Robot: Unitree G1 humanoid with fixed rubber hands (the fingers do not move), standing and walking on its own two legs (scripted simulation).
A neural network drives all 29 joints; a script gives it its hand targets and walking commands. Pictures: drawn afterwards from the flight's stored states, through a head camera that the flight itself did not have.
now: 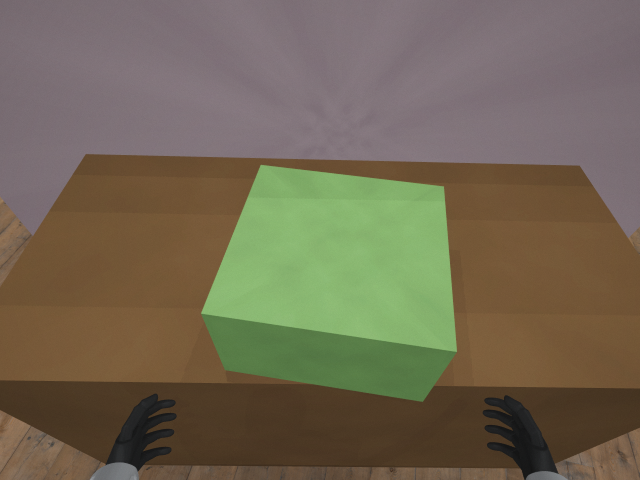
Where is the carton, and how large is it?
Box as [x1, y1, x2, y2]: [201, 165, 456, 401]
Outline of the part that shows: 260,165 201,312 224,368 227,370 422,401 456,352 443,186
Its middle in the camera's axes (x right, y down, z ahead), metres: +0.02 +0.05 +0.63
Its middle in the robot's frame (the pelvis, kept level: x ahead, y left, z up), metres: +0.42 +0.02 -0.05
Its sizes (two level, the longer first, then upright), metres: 0.312 0.295 0.178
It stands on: a pedestal, 0.64 m high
